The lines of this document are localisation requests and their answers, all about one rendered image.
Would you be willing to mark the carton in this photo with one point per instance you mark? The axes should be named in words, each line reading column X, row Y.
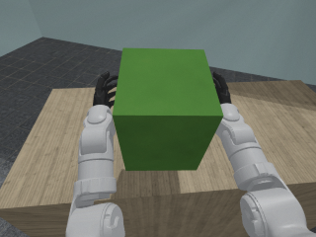
column 166, row 108

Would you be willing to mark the robot right hand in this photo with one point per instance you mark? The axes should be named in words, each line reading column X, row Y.
column 221, row 88

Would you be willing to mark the robot left upper arm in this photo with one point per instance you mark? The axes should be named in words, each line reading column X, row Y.
column 96, row 220

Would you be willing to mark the right robot forearm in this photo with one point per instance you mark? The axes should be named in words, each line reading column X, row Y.
column 252, row 171

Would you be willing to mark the pedestal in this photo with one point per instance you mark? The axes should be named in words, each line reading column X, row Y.
column 37, row 193

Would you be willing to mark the left robot forearm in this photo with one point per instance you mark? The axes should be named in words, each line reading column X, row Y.
column 95, row 159

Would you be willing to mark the robot left hand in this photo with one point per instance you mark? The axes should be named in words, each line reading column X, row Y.
column 102, row 95

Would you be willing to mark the robot right upper arm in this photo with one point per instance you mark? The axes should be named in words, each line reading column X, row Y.
column 273, row 213

